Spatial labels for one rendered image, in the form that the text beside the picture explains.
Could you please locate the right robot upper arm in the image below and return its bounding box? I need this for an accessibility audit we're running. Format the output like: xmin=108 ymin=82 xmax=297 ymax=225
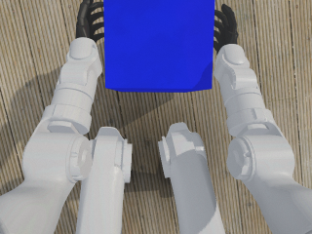
xmin=226 ymin=135 xmax=312 ymax=234

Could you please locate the left robot thigh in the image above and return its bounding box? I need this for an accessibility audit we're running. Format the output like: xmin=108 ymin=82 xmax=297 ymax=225
xmin=75 ymin=135 xmax=133 ymax=234

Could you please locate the left robot upper arm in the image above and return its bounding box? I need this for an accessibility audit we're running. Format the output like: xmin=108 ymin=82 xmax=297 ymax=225
xmin=0 ymin=132 xmax=93 ymax=234

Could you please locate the robot left shin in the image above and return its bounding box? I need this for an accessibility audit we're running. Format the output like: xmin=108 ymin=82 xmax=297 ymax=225
xmin=89 ymin=127 xmax=124 ymax=161

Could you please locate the right robot hand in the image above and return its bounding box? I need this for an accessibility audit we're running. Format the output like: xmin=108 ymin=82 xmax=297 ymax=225
xmin=214 ymin=3 xmax=238 ymax=55

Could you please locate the right robot forearm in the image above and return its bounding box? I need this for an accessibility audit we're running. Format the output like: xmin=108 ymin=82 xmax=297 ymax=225
xmin=214 ymin=44 xmax=295 ymax=168

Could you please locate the left robot forearm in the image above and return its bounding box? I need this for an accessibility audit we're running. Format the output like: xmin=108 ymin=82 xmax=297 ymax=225
xmin=21 ymin=37 xmax=102 ymax=171

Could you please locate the left robot hand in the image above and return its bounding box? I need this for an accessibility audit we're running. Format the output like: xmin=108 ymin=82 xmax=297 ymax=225
xmin=75 ymin=0 xmax=104 ymax=43

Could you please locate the carton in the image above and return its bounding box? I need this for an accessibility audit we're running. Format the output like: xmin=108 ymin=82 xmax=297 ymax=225
xmin=103 ymin=0 xmax=215 ymax=93

